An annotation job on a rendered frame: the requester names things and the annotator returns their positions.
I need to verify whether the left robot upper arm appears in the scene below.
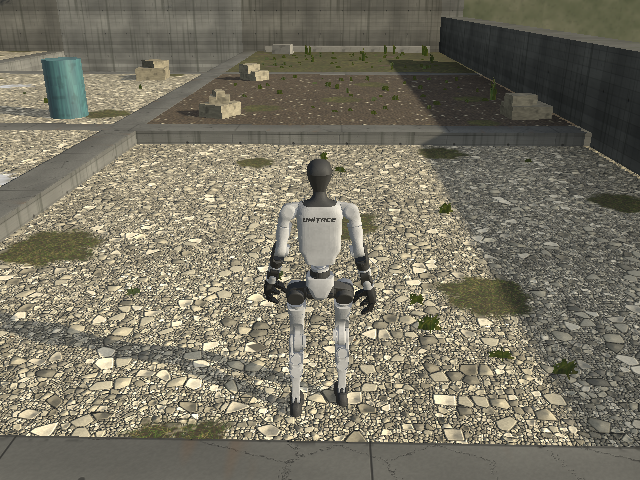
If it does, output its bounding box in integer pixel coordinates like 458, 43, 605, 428
274, 202, 299, 257

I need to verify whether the humanoid robot torso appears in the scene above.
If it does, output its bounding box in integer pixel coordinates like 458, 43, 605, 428
296, 197, 343, 300

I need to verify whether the left robot forearm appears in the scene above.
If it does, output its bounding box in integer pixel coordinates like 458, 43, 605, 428
266, 242, 284, 284

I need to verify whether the right robot forearm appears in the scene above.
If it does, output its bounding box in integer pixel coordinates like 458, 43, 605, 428
355, 243, 374, 290

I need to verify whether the right robot upper arm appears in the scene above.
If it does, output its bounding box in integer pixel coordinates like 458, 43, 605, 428
340, 202, 365, 258

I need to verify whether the right robot hand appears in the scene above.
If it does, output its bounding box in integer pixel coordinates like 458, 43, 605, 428
353, 287, 376, 314

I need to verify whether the robot head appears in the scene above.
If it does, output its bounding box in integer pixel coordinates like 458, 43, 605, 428
302, 159, 337, 207

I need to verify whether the left robot hand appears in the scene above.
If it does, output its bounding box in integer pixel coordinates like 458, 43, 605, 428
264, 280, 286, 304

